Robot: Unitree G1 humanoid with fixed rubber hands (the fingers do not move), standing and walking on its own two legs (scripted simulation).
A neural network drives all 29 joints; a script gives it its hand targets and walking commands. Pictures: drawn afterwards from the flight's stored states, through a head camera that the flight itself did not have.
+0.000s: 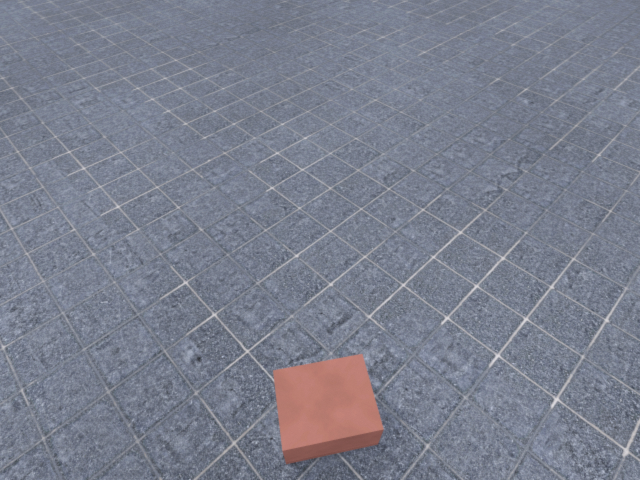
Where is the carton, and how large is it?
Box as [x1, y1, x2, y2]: [273, 354, 383, 463]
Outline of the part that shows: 362,354 273,370 281,443 286,463 377,444 383,428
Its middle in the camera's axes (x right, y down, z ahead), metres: +0.02 +0.50 +1.13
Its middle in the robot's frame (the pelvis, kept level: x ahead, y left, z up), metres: +0.45 -0.03 -0.70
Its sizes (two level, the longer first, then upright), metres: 0.269 0.215 0.146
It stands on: the floor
